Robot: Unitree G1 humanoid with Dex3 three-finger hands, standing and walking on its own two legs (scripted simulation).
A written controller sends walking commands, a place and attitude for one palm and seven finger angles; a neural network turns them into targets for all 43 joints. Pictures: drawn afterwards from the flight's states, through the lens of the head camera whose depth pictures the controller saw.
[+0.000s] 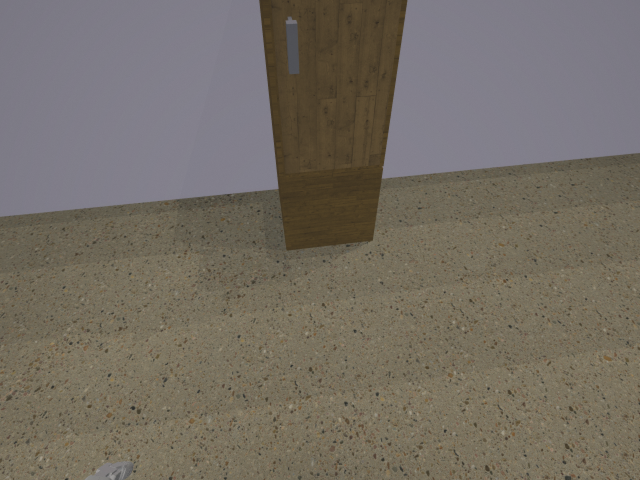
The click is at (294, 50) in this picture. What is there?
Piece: cupboard door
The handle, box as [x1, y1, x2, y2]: [285, 16, 298, 73]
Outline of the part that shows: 290,16 287,17 287,20 285,20 289,73 298,73 297,26 296,21 292,20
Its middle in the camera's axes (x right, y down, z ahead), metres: -0.08 -0.51 +1.01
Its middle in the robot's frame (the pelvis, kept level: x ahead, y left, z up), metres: +1.10 +0.14 +0.09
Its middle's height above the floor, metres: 0.86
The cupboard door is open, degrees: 0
